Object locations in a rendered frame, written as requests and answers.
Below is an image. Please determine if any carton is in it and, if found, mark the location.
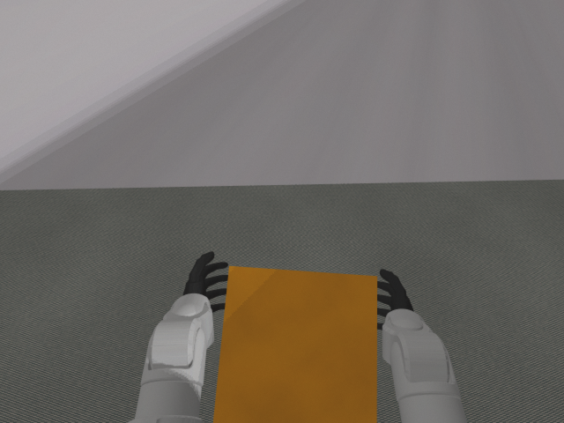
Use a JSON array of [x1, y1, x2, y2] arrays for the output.
[[213, 266, 377, 423]]

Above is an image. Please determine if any robot left forearm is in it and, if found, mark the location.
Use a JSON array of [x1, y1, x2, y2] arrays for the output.
[[128, 293, 214, 423]]

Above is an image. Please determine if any right robot hand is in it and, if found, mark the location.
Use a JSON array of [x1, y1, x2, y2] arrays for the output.
[[377, 269, 414, 330]]

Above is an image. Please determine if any robot right forearm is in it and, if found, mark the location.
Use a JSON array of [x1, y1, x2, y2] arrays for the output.
[[382, 308, 467, 423]]

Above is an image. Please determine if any left robot hand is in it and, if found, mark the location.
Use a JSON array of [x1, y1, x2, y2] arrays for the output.
[[183, 251, 228, 313]]

